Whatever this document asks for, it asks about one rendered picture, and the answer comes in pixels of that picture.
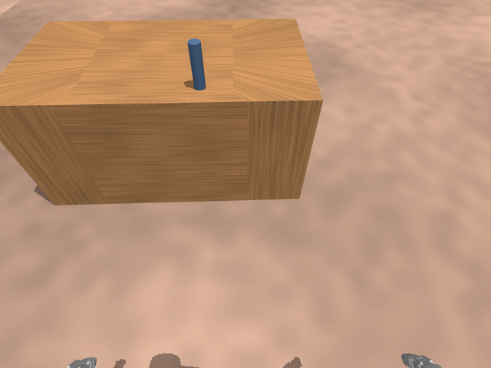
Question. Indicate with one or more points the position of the can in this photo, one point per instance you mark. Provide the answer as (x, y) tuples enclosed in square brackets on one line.
[(196, 60)]

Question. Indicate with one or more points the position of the right robot hand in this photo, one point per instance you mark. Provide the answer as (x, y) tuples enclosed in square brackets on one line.
[(415, 361)]

